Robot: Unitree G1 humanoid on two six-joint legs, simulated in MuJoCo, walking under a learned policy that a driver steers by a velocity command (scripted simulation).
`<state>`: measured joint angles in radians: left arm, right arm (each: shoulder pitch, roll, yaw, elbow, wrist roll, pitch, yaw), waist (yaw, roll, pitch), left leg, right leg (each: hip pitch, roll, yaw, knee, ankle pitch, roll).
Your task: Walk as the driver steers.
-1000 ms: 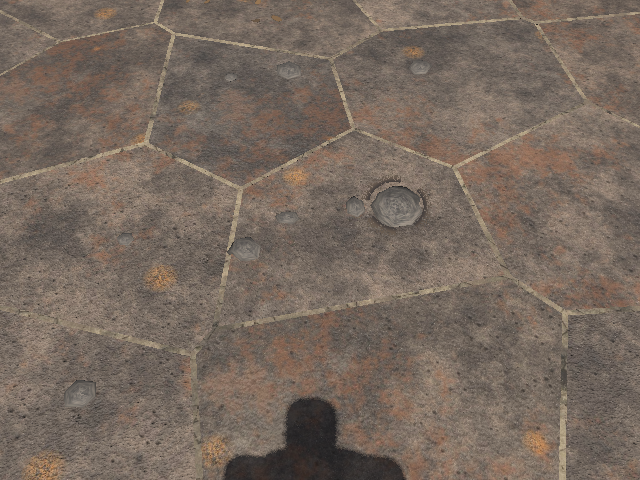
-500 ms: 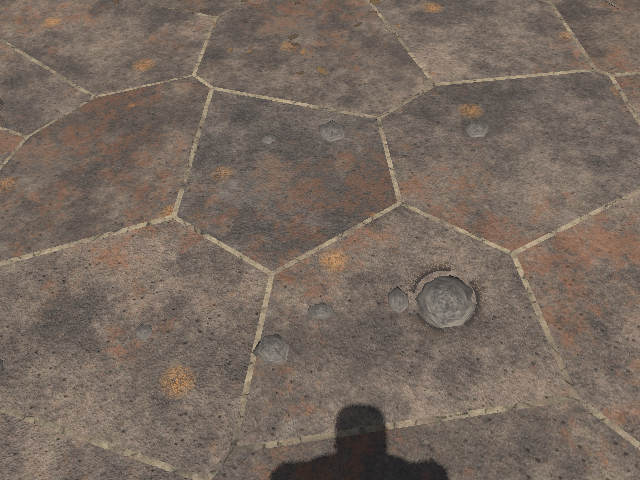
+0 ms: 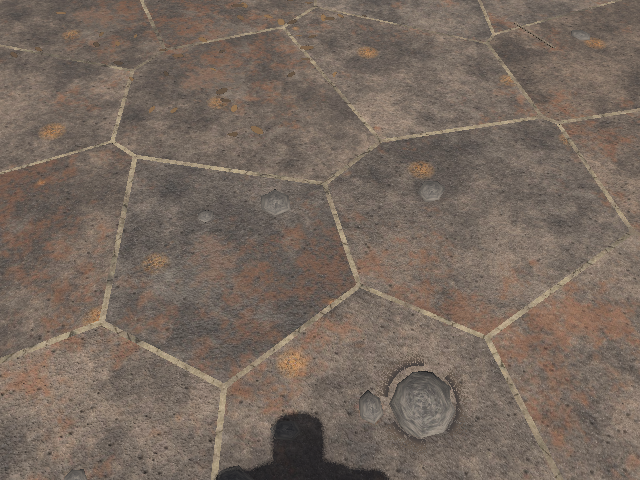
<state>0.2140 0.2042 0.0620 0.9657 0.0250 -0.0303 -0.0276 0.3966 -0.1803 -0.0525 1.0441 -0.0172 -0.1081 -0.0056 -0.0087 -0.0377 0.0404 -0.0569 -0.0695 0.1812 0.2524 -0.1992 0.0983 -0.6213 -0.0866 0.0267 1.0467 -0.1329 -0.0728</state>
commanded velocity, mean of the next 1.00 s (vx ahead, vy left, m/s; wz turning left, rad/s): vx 0.49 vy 0.00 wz -0.55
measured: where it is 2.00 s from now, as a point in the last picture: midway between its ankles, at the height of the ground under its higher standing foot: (415, 401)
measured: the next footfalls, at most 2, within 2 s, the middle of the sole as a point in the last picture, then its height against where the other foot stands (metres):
right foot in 0.28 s outside the picture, level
left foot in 0.82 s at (355, 403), level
